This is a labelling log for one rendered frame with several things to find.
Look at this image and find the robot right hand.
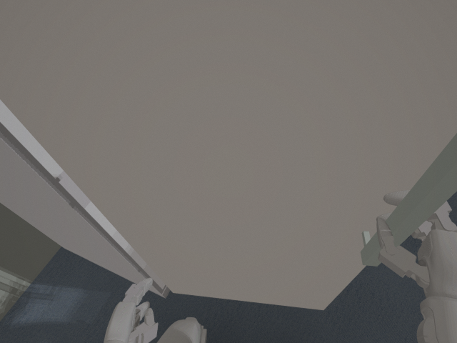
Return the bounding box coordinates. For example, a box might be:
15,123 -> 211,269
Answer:
376,190 -> 457,299

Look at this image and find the robot right forearm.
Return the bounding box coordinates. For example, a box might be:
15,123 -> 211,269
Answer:
417,296 -> 457,343

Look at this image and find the handle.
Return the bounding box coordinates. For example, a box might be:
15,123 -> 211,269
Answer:
361,133 -> 457,267

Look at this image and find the robot left hand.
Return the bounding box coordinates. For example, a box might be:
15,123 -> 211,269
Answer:
104,278 -> 158,343

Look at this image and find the robot left thigh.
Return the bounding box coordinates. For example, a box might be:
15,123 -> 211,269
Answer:
157,319 -> 207,343

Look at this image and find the fridge door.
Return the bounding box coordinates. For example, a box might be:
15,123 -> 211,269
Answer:
0,0 -> 457,310

